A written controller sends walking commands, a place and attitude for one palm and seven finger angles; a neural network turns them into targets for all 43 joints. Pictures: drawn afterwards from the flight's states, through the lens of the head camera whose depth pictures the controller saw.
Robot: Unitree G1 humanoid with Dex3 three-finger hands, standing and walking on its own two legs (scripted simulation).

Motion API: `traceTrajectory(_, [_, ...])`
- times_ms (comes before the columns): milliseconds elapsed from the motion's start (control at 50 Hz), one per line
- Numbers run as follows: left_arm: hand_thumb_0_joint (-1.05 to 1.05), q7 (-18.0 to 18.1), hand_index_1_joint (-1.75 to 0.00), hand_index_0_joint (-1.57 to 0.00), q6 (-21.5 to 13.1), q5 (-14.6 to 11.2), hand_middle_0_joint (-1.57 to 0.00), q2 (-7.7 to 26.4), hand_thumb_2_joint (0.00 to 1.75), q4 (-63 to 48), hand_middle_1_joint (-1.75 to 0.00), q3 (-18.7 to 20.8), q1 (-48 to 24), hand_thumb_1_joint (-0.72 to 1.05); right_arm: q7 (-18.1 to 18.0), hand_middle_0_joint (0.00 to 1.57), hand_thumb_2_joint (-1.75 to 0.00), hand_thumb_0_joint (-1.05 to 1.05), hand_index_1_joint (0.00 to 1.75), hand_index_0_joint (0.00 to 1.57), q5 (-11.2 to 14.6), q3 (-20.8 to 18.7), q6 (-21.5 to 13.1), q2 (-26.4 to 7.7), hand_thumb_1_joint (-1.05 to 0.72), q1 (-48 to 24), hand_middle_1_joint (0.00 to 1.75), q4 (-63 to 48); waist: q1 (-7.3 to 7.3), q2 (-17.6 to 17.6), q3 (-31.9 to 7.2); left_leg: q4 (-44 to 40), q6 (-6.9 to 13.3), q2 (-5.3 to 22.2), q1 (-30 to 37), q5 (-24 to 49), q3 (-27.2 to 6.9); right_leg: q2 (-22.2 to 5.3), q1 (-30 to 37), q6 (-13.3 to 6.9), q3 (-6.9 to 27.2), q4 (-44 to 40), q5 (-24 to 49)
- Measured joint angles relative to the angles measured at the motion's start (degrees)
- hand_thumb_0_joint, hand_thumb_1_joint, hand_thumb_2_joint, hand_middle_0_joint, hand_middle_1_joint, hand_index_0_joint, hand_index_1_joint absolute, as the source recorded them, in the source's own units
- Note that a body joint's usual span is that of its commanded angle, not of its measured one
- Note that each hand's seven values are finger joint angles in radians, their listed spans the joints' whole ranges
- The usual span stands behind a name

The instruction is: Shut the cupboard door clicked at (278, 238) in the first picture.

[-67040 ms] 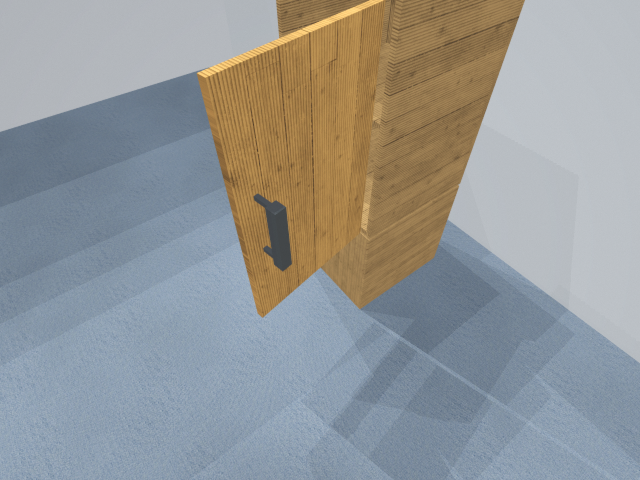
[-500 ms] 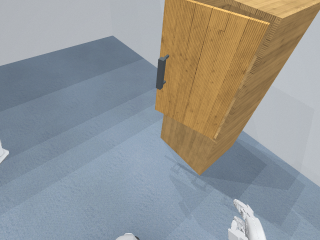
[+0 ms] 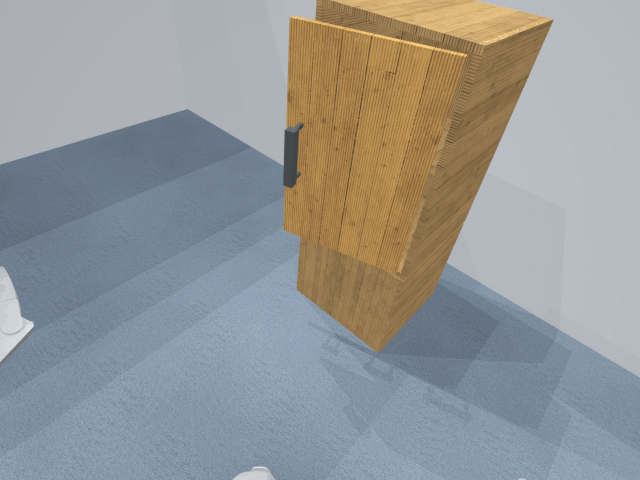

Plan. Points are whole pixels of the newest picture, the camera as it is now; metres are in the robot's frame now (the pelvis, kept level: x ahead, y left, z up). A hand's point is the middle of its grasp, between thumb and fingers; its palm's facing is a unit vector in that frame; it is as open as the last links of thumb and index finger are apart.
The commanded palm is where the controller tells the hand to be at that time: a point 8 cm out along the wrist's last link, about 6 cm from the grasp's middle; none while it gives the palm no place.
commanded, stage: stop stepping back and stand still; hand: left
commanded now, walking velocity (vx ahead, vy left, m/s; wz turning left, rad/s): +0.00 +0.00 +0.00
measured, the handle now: (294, 154) +0.87 +0.09 -0.03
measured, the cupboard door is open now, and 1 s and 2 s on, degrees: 16 16 16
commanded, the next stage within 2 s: let the arm hang, fingers relaxed in 0.78 s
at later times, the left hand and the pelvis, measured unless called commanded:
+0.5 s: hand out of the picture +0.12 +0.33 +0.18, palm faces +0.55 -0.76 -0.36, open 7.4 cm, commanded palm +0.05 +0.35 +0.20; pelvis -0.08 +0.04 +0.02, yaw +2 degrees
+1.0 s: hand out of the picture +0.11 +0.31 +0.03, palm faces +0.16 -0.87 -0.47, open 7.4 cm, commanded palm none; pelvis -0.10 +0.06 +0.02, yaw +2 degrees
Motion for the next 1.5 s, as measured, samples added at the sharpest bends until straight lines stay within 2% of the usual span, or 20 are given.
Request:
traceTrajectory(60, [0.01, -0.16, -0.30, -0.21, 0.46, 0.53, -0.21, -1.84, 0.90, 1.50, -0.30, -1.23, -6.55, 0.89, -0.32, 0.20, -0.90, 0.02, 0.30, 0.20, -0.11, -0.14, -0.69, 1.04, -0.90, -1.83, 0.30, 1.21, -0.07, -0.29, 1.93, -0.60, 1.28, -0.92, -0.11, 6.57, -0.62, 1.02, -2.60, -0.52, 1.05, 7.14, -6.26])
traceTrajectory(120, [0.01, -1.34, -0.30, -0.21, 1.03, 0.22, -0.21, -0.45, 0.90, 2.05, -0.30, -0.47, -11.08, 0.89, 0.96, 0.20, -0.90, 0.02, 0.30, 0.20, -0.48, 0.20, -2.01, 4.49, -0.90, -4.83, 0.30, -0.01, -1.45, -0.99, 4.54, -7.25, -0.10, -1.40, 1.11, 11.49, -0.33, 5.06, -5.78, -1.27, -0.04, 13.98, -8.61])
traceTrajectory(160, [0.01, -2.12, -0.30, -0.21, 0.19, -0.38, -0.21, 2.06, 0.90, -0.25, -0.30, 1.12, -8.35, 0.89, 2.47, 0.20, -0.90, 0.02, 0.30, 0.20, -0.28, 1.12, -2.52, 6.51, -0.90, -5.77, 0.30, -2.45, -2.46, -1.87, 4.34, -9.34, -0.65, -1.68, 0.13, 7.80, 2.03, 6.55, -4.55, -2.78, -2.44, 7.40, -9.14])
traceTrajectory(180, [0.01, -2.33, -0.30, -0.21, -0.47, -0.51, -0.21, 3.37, 0.89, -2.22, -0.30, 2.49, -5.38, 0.89, 3.19, 0.20, -0.90, 0.02, 0.30, 0.20, -0.02, 1.68, -2.47, 7.11, -0.90, -6.21, 0.30, -3.66, -2.26, -2.74, 3.79, -5.12, -1.12, -2.35, -2.19, 2.63, 3.09, 6.06, -4.89, -4.28, -1.77, 3.52, -6.20])
traceTrajectory(220, [0.01, -2.77, -0.30, -0.21, -1.50, -0.47, -0.21, 3.82, 0.89, -5.06, -0.30, 3.25, 0.29, 0.89, 3.96, 0.20, -0.90, 0.02, 0.30, 0.20, -0.10, 2.26, -1.36, 7.28, -0.90, -6.76, 0.30, -3.36, -1.07, -2.45, 2.43, 11.73, -1.66, -3.22, -6.08, -1.91, 1.67, 4.98, -6.93, -5.71, -1.43, 3.41, 2.50])
traceTrajectory(260, [0.01, -2.61, -0.30, -0.21, -2.23, -0.09, -0.21, 2.83, 0.89, -4.32, -0.30, 2.02, 3.18, 0.89, 3.61, 0.20, -0.90, 0.01, 0.30, 0.20, -0.02, 2.69, -0.05, 7.25, -0.90, -5.87, 0.30, -1.57, 1.14, -2.01, 0.00, 20.11, -1.44, -2.73, -4.75, -2.86, 1.13, 4.50, -6.30, -5.25, -0.48, 0.50, 4.78])
traceTrajectory(320, [0.01, -0.92, -0.30, -0.21, -1.76, 0.97, -0.21, 0.40, 0.89, 1.17, -0.30, 0.08, 1.40, 0.89, 2.35, 0.21, -0.90, 0.01, 0.30, 0.20, 0.06, 3.37, 0.20, 6.56, -0.90, -4.00, 0.30, -0.19, 4.02, -2.17, -2.55, 12.16, 0.03, -0.90, 4.00, -5.05, 1.64, 2.96, -4.91, -3.95, 0.64, -4.96, 7.43])
traceTrajectory(380, [0.01, 0.93, -0.30, -0.21, 0.24, 1.96, -0.21, -3.43, 0.89, 7.18, -0.30, -1.98, -3.99, 0.89, 1.45, 0.21, -0.90, 0.01, 0.30, 0.20, 0.08, 3.30, -0.94, 4.09, -0.90, -3.37, 0.30, -0.25, 4.98, -0.30, -3.09, -3.24, 2.03, 1.26, 14.56, -2.26, 0.86, 2.24, -5.09, -2.65, -0.33, -6.64, 8.67])
traceTrajectory(420, [0.01, 1.49, -0.30, -0.21, 1.71, 2.18, -0.21, -5.55, 0.90, 9.17, -0.30, -3.41, -7.61, 0.89, 1.09, 0.21, -0.90, 0.02, 0.30, 0.20, 0.41, 2.52, -1.29, 2.80, -0.90, -4.75, 0.30, 0.06, 4.64, 0.44, -1.81, -8.34, 0.39, 1.52, 17.33, -2.35, 0.84, 1.52, -5.76, -1.74, -1.19, -5.93, 8.63])
traceTrajectory(480, [0.01, 1.46, -0.30, -0.21, 2.94, 2.03, -0.20, -6.24, 0.90, 8.34, -0.30, -3.74, -7.43, 0.89, 1.22, 0.21, -0.90, 0.02, 0.30, 0.20, 0.71, 2.52, -1.06, 2.72, -0.90, -7.96, 0.30, -1.07, 4.13, -1.03, 0.71, -9.30, 0.56, 0.63, 18.01, 0.08, 2.98, 0.61, -5.81, -1.09, 0.87, -6.64, 10.23])
traceTrajectory(640, [0.01, -0.01, -0.30, -0.21, -0.08, 1.60, -0.21, -0.73, 0.89, 1.92, -0.30, -1.93, -1.42, 0.89, 1.91, 0.20, -0.90, 0.01, 0.30, 0.20, 0.88, 3.02, -2.56, 4.75, -0.90, -7.87, 0.30, -6.48, -0.03, -2.92, 0.76, -10.84, 1.51, 0.71, 17.25, 1.69, 4.32, 0.73, -6.41, -0.04, 2.19, -9.48, 12.84])
traceTrajectory(740, [0.01, 0.19, -0.30, -0.21, -1.08, 1.41, -0.21, -0.30, 0.89, 2.53, -0.30, -0.23, 0.19, 0.89, 2.17, 0.20, -0.90, 0.01, 0.30, 0.20, 0.96, 2.94, -2.00, 4.61, -0.90, -5.93, 0.30, -5.50, -0.07, -1.92, 0.78, -10.49, 1.56, 1.01, 16.42, 1.66, 4.16, 1.02, -6.64, 0.00, 2.03, -10.38, 13.44])
traceTrajectory(880, [0.01, 0.62, -0.30, -0.21, 0.17, 1.55, -0.21, -3.46, 0.89, 4.05, -0.30, -2.28, 0.08, 0.89, 2.03, 0.20, -0.90, 0.01, 0.30, 0.20, 1.00, 2.57, -0.95, 4.01, -0.90, -4.65, 0.30, -2.28, 0.92, -0.65, 1.47, -9.82, 1.46, 1.15, 16.43, 1.21, 4.25, 1.13, -6.72, -0.11, 2.13, -9.64, 12.98])
traceTrajectory(920, [0.01, -2.05, -0.30, -0.21, -0.03, 3.16, -0.20, -3.10, 0.90, 12.09, -0.30, -6.45, -4.19, 0.89, 4.27, 0.20, -0.90, 0.01, 0.30, 0.20, 0.82, 1.72, -2.40, 2.30, -0.90, -5.43, 0.30, 0.66, 1.30, 0.79, 1.13, -7.86, 1.56, 0.86, 14.63, 0.79, 3.53, 0.76, -8.12, -0.08, 1.36, -7.78, 12.34])
traceTrajectory(980, [0.00, -6.66, -0.30, -0.20, 6.24, 4.41, -0.20, -4.22, 0.90, 33.09, -0.30, -15.13, -12.34, 0.90, 6.25, 0.21, -0.90, 0.01, 0.30, 0.20, 0.04, 1.06, 0.34, -1.32, -0.90, -8.75, 0.30, 4.86, 1.53, 3.33, 0.72, -5.21, 2.00, 0.10, 12.66, 0.01, 3.65, -0.10, -10.65, 0.05, 1.50, -3.86, 10.75])
traceTrajectory(1040, [0.00, -8.97, -0.30, -0.20, 11.17, 5.12, -0.20, -6.94, 0.90, 53.12, -0.30, -21.69, -16.97, 0.90, 6.58, 0.21, -0.90, 0.01, 0.30, 0.20, -0.53, 0.63, 3.10, -2.80, -0.90, -11.53, 0.30, 6.70, -0.08, 3.77, 1.67, -4.13, 2.20, -0.32, 12.23, -0.23, 4.29, -0.56, -11.92, 0.13, 2.17, -1.35, 9.89])
traceTrajectory(1120, [0.01, -9.71, -0.30, -0.20, 13.71, 5.15, -0.20, -11.84, 0.89, 71.13, -0.30, -26.76, -18.61, 0.91, 6.28, 0.20, -0.90, 0.01, 0.30, 0.20, -1.07, 0.47, 5.03, -2.39, -0.90, -11.26, 0.30, 8.69, -1.83, 1.03, 3.68, -5.00, 1.95, -0.43, 13.30, 0.44, 4.52, -0.63, -11.37, -0.11, 2.42, -1.26, 10.06])
traceTrajectory(1200, [-0.01, -8.61, -0.30, -0.21, 13.19, 4.35, -0.21, -15.14, 0.89, 80.98, -0.30, -26.20, -17.90, 0.95, 5.82, 0.20, -0.90, 0.01, 0.30, 0.20, -1.18, 0.83, 5.98, -0.92, -0.90, -8.21, 0.30, 13.33, -1.04, -1.65, 4.74, -7.39, 1.57, 0.37, 14.76, 1.64, 4.06, 0.26, -9.35, -0.38, 1.92, -4.73, 11.84])
traceTrajectory(1300, [-0.02, -8.97, -0.30, -0.21, 11.92, 4.66, -0.21, -12.54, 0.89, 87.50, -0.30, -25.03, -16.90, 0.98, 5.45, 0.20, -0.90, 0.01, 0.30, 0.20, -1.14, 0.80, 6.72, 0.97, -0.90, -4.80, 0.30, 19.05, 0.63, -2.05, 4.91, -10.12, 1.11, 1.32, 16.26, 2.99, 3.41, 1.32, -6.75, -0.98, 1.24, -9.66, 14.25])
traceTrajectory(1500, [0.00, -8.86, -0.30, -0.20, 11.21, 4.49, -0.20, -9.96, 0.89, 95.52, -0.30, -24.44, -15.79, 0.93, 5.09, 0.20, -0.90, 0.01, 0.30, 0.20, -0.56, 0.20, 5.86, 1.59, -0.90, -4.00, 0.30, 23.20, 0.58, 0.75, 4.36, -13.34, 1.51, 1.24, 19.35, 3.74, 4.47, 1.35, -3.72, -0.53, 2.26, -13.55, 15.75])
